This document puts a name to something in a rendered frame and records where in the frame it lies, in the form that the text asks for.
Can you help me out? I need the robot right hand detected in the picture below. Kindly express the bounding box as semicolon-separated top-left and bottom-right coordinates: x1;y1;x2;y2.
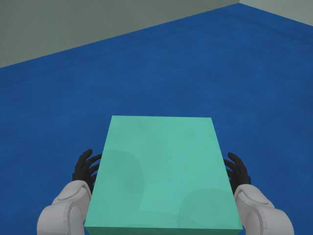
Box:
223;152;251;195

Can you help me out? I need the robot left forearm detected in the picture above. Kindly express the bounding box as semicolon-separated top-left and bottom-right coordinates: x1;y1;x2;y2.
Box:
37;180;91;235

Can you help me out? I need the robot left hand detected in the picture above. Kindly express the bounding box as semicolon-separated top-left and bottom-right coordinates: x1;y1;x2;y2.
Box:
72;149;102;194

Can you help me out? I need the robot right forearm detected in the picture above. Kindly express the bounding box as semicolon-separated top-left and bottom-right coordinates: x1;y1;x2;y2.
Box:
234;184;294;235

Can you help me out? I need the carton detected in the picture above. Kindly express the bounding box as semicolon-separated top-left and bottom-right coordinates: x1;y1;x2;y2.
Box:
84;116;243;235

